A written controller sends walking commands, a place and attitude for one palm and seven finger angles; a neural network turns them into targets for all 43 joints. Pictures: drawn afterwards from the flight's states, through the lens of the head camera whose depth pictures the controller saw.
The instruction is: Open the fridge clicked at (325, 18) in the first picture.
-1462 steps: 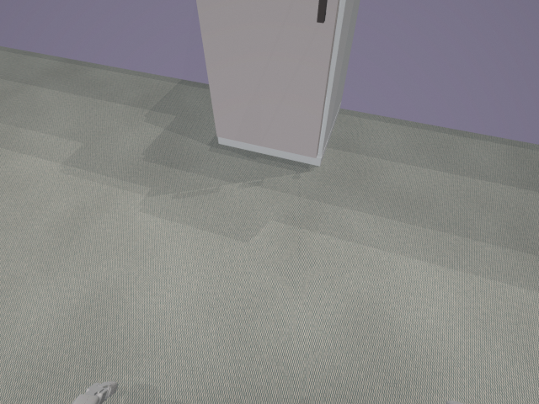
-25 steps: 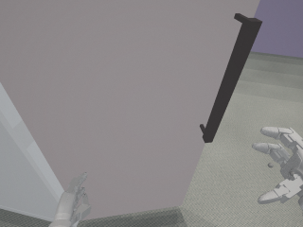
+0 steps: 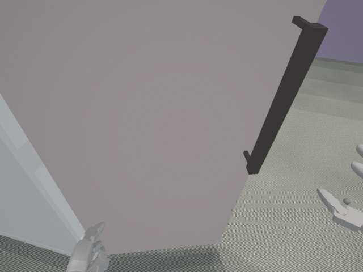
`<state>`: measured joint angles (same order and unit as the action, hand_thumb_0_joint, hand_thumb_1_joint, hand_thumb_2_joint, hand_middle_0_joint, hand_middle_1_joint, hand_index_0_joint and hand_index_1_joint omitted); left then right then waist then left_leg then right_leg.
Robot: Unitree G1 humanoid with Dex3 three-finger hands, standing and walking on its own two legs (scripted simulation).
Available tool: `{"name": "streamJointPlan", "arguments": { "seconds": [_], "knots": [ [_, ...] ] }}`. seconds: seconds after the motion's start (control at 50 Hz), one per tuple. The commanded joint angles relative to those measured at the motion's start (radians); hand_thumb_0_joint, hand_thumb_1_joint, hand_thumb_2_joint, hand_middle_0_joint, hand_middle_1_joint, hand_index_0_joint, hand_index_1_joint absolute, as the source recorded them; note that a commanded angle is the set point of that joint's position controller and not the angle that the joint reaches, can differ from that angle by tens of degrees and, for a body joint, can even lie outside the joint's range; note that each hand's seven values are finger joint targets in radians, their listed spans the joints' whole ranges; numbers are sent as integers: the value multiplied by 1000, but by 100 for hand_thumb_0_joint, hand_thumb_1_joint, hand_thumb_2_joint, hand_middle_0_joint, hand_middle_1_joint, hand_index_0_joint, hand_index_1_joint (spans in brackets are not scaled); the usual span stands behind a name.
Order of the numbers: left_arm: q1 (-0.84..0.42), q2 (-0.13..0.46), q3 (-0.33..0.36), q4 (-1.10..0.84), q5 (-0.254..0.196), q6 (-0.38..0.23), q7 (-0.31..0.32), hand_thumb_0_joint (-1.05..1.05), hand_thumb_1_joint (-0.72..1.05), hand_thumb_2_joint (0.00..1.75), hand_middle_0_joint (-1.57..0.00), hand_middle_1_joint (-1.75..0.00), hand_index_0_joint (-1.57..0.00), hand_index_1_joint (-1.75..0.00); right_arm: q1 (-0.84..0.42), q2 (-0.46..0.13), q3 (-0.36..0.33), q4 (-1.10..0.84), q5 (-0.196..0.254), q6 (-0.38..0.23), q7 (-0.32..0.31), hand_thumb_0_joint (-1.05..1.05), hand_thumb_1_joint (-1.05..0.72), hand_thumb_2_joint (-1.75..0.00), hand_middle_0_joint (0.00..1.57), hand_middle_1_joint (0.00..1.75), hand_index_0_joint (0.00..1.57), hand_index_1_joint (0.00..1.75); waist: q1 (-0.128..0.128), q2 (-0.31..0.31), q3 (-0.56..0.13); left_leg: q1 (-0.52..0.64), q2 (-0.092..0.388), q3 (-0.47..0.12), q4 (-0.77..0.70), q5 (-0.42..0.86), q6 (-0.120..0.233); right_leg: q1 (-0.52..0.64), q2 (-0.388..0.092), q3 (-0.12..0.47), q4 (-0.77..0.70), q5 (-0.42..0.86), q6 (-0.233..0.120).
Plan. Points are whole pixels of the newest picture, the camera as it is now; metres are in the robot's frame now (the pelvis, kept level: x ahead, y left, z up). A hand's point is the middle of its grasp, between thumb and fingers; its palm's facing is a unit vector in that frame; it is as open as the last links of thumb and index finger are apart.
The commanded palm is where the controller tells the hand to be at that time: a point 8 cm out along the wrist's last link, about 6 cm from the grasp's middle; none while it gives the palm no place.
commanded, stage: draw the hand back to the body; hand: right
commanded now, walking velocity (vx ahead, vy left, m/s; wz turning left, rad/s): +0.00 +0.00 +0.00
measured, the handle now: (270, 110) +0.39 -0.19 +0.20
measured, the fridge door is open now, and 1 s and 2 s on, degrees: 69 69 69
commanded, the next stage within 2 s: step back with the hand held close in 0.56 s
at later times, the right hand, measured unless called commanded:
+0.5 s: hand (352, 208) +0.19 -0.27 +0.16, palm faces +0.49 +0.80 -0.35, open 7.5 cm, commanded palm +0.14 -0.30 +0.17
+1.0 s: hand (350, 218) +0.18 -0.26 +0.15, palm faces +0.34 +0.81 -0.49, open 7.4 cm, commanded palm +0.11 -0.31 +0.18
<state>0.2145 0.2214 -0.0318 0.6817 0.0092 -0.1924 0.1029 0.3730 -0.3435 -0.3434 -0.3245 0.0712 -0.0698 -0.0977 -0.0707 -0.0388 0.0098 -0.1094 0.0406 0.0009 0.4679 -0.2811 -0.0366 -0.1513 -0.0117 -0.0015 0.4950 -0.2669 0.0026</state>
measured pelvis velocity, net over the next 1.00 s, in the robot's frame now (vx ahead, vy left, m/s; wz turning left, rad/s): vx -0.03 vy -0.01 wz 0.02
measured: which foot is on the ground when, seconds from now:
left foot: down 0.00-1.00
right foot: down 0.00-1.00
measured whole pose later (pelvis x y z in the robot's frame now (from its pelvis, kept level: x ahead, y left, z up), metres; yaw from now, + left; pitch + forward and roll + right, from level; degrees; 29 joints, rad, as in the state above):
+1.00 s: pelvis -0.03 -0.01 +0.00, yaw +1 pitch +0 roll +1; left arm 0.16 0.23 0.01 0.57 0.01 -0.04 0.08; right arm 0.52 -0.39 -0.38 -0.45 0.05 -0.16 -0.09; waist -0.02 -0.02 0.06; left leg -0.22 0.04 -0.02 0.40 -0.17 -0.05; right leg -0.27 -0.01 -0.02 0.45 -0.18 -0.01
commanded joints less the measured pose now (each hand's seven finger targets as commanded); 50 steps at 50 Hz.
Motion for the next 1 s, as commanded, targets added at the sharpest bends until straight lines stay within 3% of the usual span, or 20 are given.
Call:
{"name": "streamJointPlan", "arguments": {
  "seconds": [0.0, 0.06, 0.16, 0.26, 0.36, 0.44, 0.52, 0.64, 0.66, 0.68, 0.7, 0.74, 0.78, 0.84, 0.9, 0.94, 0.98],
  "knots": [
    [-149, 111, 45, -180, 3, -48, -3, 0, 90, 90, -20, -30, -20, -30, -64, -187, -114, -224, 5, -70, -14, 0, -61, -76, 21, 47, 21, 47, -16, -25, -72, -17, -30, 49, -73, 206, 44, 38, -7, -12, -102, 223, -17],
    [-146, 110, 46, -181, 4, -38, -3, 0, 90, 90, -20, -30, -20, -30, -49, -188, -121, -225, 5, -68, -11, 0, -72, -81, 21, 41, 21, 41, -14, -8, -67, -10, -31, 48, -85, 218, 42, 43, -6, -17, -106, 232, -19],
    [-147, 109, 47, -186, 6, -26, -1, 0, 90, 90, -20, -30, -20, -30, -57, -198, -132, -248, 3, -64, -13, 0, -90, -90, 20, 30, 20, 30, -13, -39, -63, -7, -33, 45, -100, 217, 42, 56, -2, -23, -112, 229, -18],
    [-147, 109, 45, -180, 9, -19, 2, 0, 90, 90, -20, -30, -20, -30, -74, -181, -111, -231, 3, -55, -14, 0, -90, -90, 20, 30, 20, 30, -6, -14, -49, -13, -36, 47, -121, 193, 39, 66, 0, -22, -121, 208, -21],
    [-152, 108, 44, -179, 13, -22, 3, 0, 90, 90, -20, -30, -20, -30, -85, -184, -109, -258, -4, -53, -18, 0, -90, -90, 20, 30, 20, 30, -11, -57, -72, 8, -37, 47, -120, 208, 42, 80, 3, -21, -127, 226, -17],
    [-157, 109, 47, -176, 16, -17, 5, 0, 90, 90, -20, -30, -20, -30, -64, -192, -125, -230, 1, -48, -15, 0, -90, -90, 20, 30, 20, 30, -15, 7, -64, 16, -39, 49, -132, 217, 39, 75, 4, -24, -130, 229, -21],
    [-159, 103, 43, -176, 15, -14, 0, 0, 90, 90, -20, -30, -20, -30, -82, -181, -114, -249, -2, -53, -12, 0, -90, -90, 20, 30, 20, 30, -12, -53, -55, 9, -40, 47, -132, 192, 41, 77, 5, -22, -139, 211, -15],
    [-163, 108, 48, -175, 17, -17, 1, 0, 90, 90, -20, -30, -20, -30, -69, -192, -125, -238, -2, -58, -11, 0, -90, -90, 20, 30, 20, 30, -17, -13, -47, 15, -44, 49, -146, 185, 41, 76, 5, -22, -150, 203, -17],
    [-169, 107, 44, -180, 16, -20, 0, 0, 90, 90, -20, -30, -20, -30, -120, -171, -90, -279, -5, -63, -9, 0, -90, -90, 20, 30, 20, 30, -10, -30, -66, 16, -41, 46, -143, 185, 38, 87, 9, -23, -148, 201, -20],
    [-186, 121, 31, -219, 4, 4, -9, 0, 90, 90, -20, -30, -20, -30, -274, -331, -238, -367, -14, -116, -25, 0, -90, -90, 20, 30, 20, 30, 25, -10, 28, -88, -12, -23, -206, 205, 32, -6, -3, -20, -120, 119, -37],
    [-183, 105, 31, -185, 10, 22, -8, 0, 90, 90, -20, -30, -20, -30, -145, -238, -173, -247, -13, -123, -17, 0, -90, -90, 20, 30, 20, 30, 35, 55, 42, -117, 4, -21, -221, 192, 32, -12, 4, -9, -101, 107, -39],
    [-180, 115, 45, -204, 15, 43, -13, 0, 90, 90, -20, -30, -20, -30, -59, -214, -154, -231, -22, -125, -11, 0, -90, -90, 20, 30, 20, 30, 29, 75, 26, -126, 11, -25, -219, 247, 35, -5, 5, -9, -85, 162, -36],
    [-156, 121, 56, -219, 12, 64, -18, 0, 90, 90, -20, -30, -20, -30, 4, -186, -135, -233, -23, -137, -9, 0, -90, -90, 20, 30, 20, 30, 34, 25, -47, -99, 11, -8, -178, 280, 29, 7, -7, -12, -88, 231, -31],
    [-145, 125, 68, -242, 9, 84, -18, 0, 90, 90, -20, -30, -20, -30, 86, -205, -160, -278, -19, -151, -16, 0, -90, -90, 20, 30, 20, 30, 33, -46, -144, -61, 2, 9, -125, 332, 20, 28, -23, -16, -93, 340, -31],
    [-133, 119, 75, -269, 2, 101, -18, 0, 90, 90, -20, -30, -20, -30, 119, -236, -194, -345, -14, -163, -23, 0, -90, -90, 20, 30, 20, 30, 36, -3, -216, -32, -9, 14, -78, 379, 10, 22, -34, -11, -84, 396, -32],
    [-134, 121, 79, -276, 1, 105, -12, 0, 90, 90, -20, -30, -20, -30, 129, -267, -224, -370, -11, -168, -28, 0, -90, -90, 20, 30, 20, 30, 36, 3, -228, -31, -12, 14, -59, 391, 7, 10, -37, -6, -83, 401, -32],
    [-131, 115, 80, -284, -3, 106, -9, 0, 90, 90, -20, -30, -20, -30, 143, -260, -226, -371, -8, -175, -32, 0, -90, -90, 20, 30, 20, 30, 38, 6, -208, -40, -18, 12, -42, 367, 2, -29, -45, 1, -93, 366, -36]
  ]
}}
